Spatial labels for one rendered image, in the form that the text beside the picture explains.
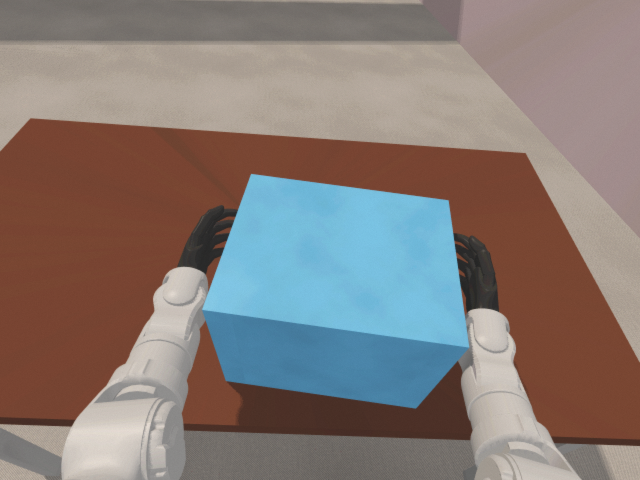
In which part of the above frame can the left robot hand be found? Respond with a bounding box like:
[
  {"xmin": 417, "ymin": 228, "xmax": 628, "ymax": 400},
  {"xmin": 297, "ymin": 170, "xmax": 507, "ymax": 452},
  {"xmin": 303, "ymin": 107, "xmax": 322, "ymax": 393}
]
[{"xmin": 177, "ymin": 205, "xmax": 238, "ymax": 275}]

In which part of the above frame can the robot left upper arm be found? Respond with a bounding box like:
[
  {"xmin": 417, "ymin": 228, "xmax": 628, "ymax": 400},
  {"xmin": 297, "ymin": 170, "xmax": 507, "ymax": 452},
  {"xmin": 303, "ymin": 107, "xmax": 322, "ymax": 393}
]
[{"xmin": 63, "ymin": 397, "xmax": 186, "ymax": 480}]

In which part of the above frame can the left robot forearm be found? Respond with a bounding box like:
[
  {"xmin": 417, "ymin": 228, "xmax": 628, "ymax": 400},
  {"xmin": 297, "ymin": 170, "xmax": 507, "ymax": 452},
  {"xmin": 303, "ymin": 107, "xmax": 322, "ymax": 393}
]
[{"xmin": 61, "ymin": 267, "xmax": 208, "ymax": 480}]

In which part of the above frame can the carton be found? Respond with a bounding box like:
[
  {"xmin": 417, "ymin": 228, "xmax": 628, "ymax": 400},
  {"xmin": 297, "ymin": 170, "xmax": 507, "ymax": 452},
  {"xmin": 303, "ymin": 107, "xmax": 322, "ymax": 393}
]
[{"xmin": 202, "ymin": 174, "xmax": 469, "ymax": 409}]

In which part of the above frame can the robot right upper arm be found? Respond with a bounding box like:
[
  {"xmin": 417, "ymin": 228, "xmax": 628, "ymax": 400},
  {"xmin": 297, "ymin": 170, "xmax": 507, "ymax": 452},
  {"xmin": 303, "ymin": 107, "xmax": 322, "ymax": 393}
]
[{"xmin": 474, "ymin": 452, "xmax": 581, "ymax": 480}]

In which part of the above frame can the table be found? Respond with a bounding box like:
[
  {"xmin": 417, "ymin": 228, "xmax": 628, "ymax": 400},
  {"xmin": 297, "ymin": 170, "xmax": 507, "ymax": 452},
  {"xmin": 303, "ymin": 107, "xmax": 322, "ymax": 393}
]
[{"xmin": 0, "ymin": 118, "xmax": 640, "ymax": 480}]

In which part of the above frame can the right robot hand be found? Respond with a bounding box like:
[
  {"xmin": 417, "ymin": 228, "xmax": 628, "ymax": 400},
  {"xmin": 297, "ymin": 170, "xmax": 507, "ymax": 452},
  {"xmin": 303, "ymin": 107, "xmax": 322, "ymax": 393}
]
[{"xmin": 453, "ymin": 233, "xmax": 499, "ymax": 313}]

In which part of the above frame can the right robot forearm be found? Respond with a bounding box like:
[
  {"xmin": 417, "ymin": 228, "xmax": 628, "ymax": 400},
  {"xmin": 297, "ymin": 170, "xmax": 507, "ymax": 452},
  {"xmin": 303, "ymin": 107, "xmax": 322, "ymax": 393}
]
[{"xmin": 458, "ymin": 308, "xmax": 580, "ymax": 478}]

